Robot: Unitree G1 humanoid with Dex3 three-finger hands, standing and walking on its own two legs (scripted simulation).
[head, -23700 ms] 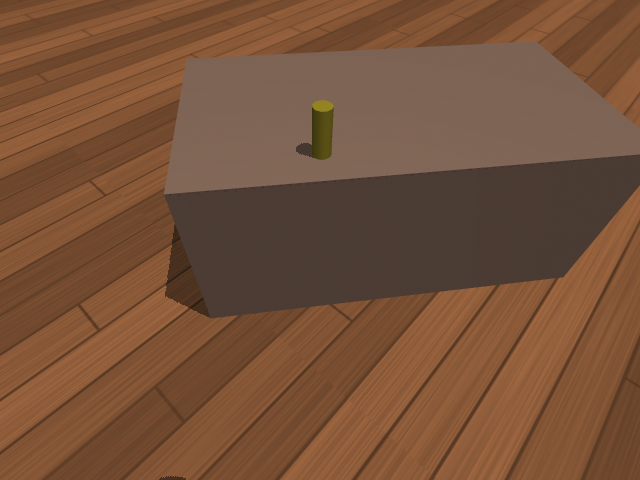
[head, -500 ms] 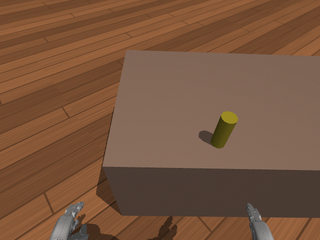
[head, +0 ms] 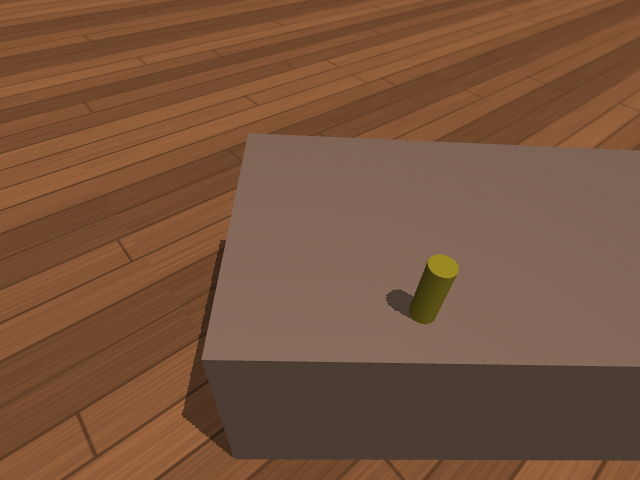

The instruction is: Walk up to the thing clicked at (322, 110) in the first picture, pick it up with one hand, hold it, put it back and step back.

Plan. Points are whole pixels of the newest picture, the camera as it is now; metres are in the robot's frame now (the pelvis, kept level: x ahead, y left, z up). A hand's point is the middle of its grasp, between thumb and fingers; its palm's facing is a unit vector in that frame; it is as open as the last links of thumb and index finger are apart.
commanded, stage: home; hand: right
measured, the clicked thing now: (431, 290) +0.47 -0.20 -0.10
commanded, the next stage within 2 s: stand in 1.00 s
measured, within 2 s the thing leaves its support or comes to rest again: neither
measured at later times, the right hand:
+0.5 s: hand out of the picture +0.04 -0.26 -0.14, palm faces -0.02 +0.93 -0.38, open 17.6 cm
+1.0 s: hand out of the picture +0.06 -0.25 -0.14, palm faces -0.02 +0.93 -0.36, open 17.6 cm
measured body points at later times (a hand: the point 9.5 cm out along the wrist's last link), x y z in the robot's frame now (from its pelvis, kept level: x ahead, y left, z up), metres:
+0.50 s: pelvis -0.01 +0.00 +0.01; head -0.02 +0.01 +0.46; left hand +0.04 +0.30 -0.13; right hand +0.04 -0.31 -0.12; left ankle -0.01 +0.13 -0.74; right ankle +0.00 -0.14 -0.74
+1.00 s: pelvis -0.01 +0.00 +0.01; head +0.00 +0.01 +0.46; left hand +0.06 +0.30 -0.13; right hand +0.06 -0.30 -0.12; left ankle -0.01 +0.13 -0.74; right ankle +0.00 -0.14 -0.74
